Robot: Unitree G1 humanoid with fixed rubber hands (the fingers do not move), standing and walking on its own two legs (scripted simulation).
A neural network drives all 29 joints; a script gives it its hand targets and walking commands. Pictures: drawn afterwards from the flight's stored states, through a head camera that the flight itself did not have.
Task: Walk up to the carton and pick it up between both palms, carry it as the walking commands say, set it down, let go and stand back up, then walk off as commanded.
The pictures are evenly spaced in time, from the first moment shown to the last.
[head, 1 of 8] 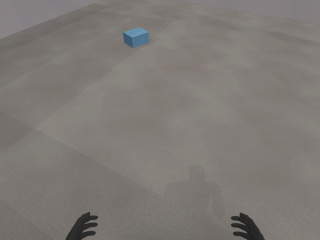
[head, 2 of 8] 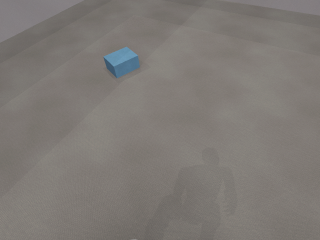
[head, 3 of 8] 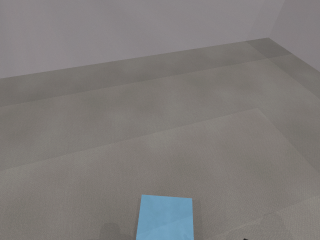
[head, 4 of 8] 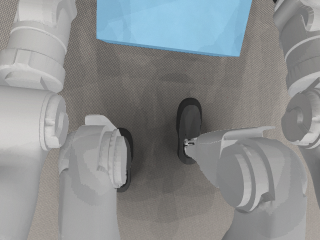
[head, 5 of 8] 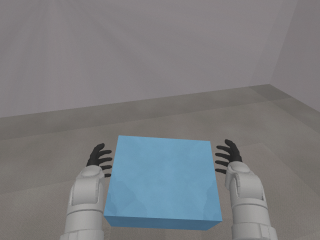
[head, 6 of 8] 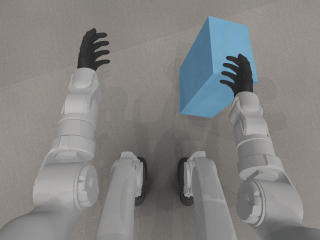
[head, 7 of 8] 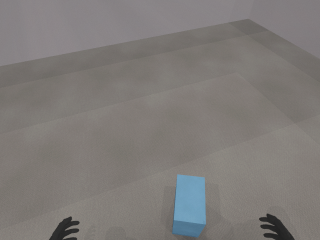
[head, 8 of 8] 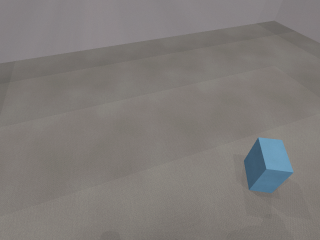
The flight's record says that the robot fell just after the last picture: no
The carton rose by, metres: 0.70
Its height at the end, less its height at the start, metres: +0.07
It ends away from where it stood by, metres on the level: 0.45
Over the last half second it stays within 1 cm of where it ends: yes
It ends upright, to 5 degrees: no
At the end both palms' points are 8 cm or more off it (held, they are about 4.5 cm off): yes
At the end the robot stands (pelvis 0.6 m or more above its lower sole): yes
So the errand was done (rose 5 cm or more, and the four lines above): no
